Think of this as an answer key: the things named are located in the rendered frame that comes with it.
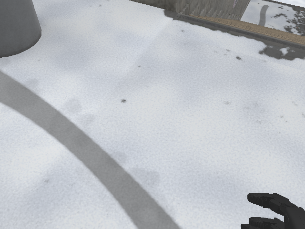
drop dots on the robot right hand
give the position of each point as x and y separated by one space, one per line
294 216

